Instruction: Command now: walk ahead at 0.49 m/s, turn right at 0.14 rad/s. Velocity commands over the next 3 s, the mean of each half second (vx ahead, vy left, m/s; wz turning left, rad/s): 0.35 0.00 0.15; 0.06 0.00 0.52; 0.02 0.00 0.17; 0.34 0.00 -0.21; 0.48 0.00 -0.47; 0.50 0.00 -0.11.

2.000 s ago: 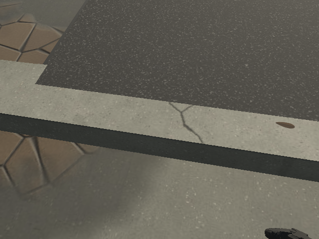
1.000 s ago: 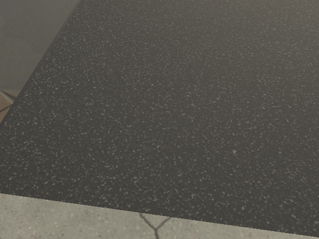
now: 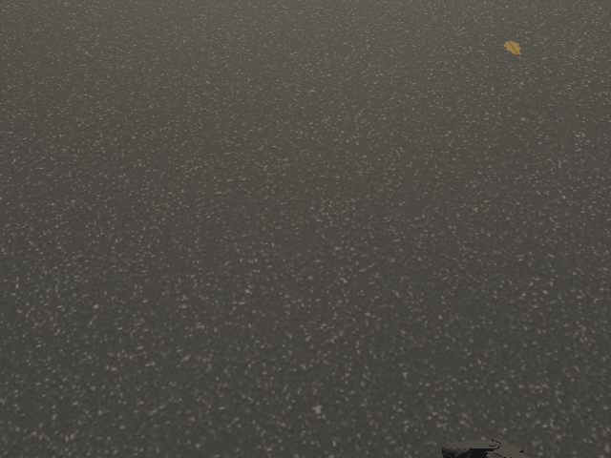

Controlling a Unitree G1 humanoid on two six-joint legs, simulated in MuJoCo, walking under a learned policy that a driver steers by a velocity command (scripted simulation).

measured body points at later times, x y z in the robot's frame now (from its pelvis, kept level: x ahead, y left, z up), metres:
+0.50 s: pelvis +0.29 -0.02 +0.11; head +0.32 -0.02 +0.56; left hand +0.51 +0.24 +0.06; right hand +0.36 -0.26 -0.03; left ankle +0.11 +0.08 -0.54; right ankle +0.42 -0.11 -0.62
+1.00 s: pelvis +0.33 +0.02 +0.12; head +0.36 +0.06 +0.56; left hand +0.38 +0.33 +0.00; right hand +0.57 -0.19 +0.04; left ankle +0.32 +0.11 -0.62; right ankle +0.40 -0.12 -0.54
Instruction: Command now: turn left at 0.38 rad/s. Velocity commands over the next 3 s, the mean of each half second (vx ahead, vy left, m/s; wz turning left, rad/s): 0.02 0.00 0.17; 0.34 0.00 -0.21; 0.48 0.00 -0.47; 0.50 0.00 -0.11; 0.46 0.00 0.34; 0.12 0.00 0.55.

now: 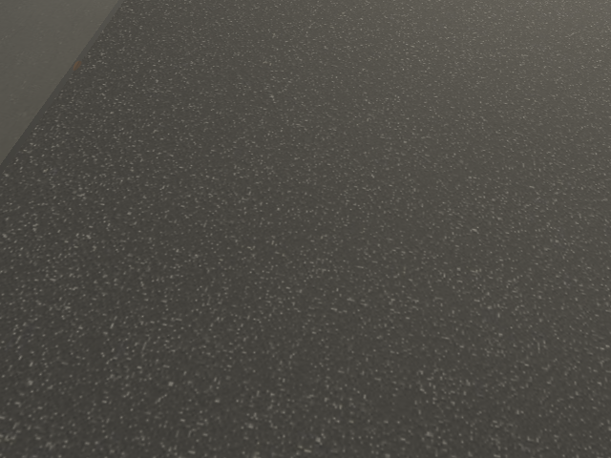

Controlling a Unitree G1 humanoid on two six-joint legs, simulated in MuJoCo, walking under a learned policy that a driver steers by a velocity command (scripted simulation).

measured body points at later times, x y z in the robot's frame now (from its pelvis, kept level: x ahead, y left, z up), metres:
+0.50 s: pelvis +0.00 -0.03 +0.00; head +0.00 -0.03 +0.45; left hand +0.14 +0.21 -0.11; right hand +0.16 -0.27 -0.10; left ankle +0.03 +0.10 -0.73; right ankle +0.00 -0.14 -0.73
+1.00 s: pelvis +0.14 +0.01 +0.00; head +0.16 +0.03 +0.45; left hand +0.36 +0.22 -0.10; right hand +0.11 -0.25 -0.12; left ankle +0.00 +0.11 -0.74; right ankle +0.29 -0.15 -0.68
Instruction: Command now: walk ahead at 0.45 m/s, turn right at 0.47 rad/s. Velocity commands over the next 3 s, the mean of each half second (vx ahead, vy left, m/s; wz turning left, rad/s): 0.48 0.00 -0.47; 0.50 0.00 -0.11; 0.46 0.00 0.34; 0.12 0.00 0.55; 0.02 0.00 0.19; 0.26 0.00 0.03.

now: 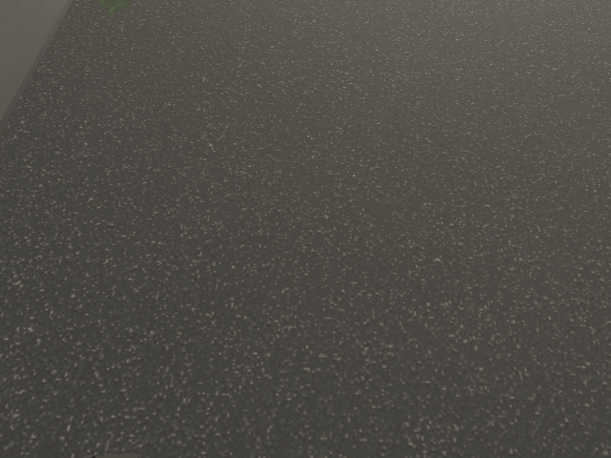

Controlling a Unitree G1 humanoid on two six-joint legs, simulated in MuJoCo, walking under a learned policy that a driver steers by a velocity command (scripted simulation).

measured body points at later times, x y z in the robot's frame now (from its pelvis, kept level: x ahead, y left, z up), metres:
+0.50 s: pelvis +0.28 -0.05 +0.01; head +0.31 -0.06 +0.46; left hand +0.42 +0.20 -0.10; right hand +0.43 -0.34 -0.07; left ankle +0.51 +0.10 -0.67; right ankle +0.23 -0.11 -0.73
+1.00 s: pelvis +0.56 -0.08 +0.01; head +0.59 -0.08 +0.46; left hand +0.83 +0.09 -0.08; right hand +0.50 -0.35 -0.11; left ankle +0.54 +0.04 -0.73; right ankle +0.66 -0.28 -0.68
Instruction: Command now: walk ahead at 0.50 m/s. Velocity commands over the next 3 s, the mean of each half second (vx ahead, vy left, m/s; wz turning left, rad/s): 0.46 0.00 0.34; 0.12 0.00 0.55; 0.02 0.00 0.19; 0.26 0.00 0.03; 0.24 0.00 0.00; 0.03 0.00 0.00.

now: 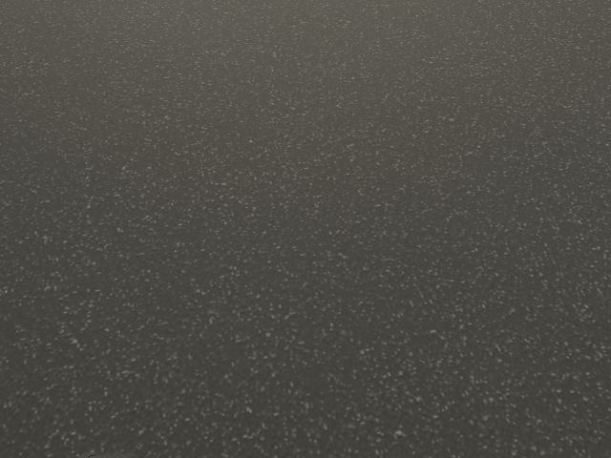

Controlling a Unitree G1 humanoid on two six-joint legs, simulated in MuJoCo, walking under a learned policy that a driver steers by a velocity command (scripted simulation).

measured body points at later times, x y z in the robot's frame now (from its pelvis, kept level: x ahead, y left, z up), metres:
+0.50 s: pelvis +0.26 -0.04 +0.00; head +0.28 -0.04 +0.45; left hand +0.24 +0.24 -0.13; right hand +0.49 -0.26 -0.10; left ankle +0.39 +0.14 -0.69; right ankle +0.21 -0.15 -0.75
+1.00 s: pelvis +0.38 +0.00 -0.01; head +0.41 +0.03 +0.43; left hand +0.39 +0.32 -0.12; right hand +0.66 -0.17 -0.09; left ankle +0.41 +0.11 -0.75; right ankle +0.51 -0.12 -0.71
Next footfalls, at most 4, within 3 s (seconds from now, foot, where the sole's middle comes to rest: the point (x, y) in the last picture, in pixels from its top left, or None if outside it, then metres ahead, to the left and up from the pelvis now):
0.14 right None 0.25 -0.15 -0.78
0.64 left None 0.45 0.12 -0.78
1.08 right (333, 433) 0.53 -0.09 -0.78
1.38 left None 0.35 0.11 -0.78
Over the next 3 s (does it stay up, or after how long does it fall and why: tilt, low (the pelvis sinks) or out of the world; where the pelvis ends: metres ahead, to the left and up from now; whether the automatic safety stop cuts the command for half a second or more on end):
stays up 0.70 0.20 -0.01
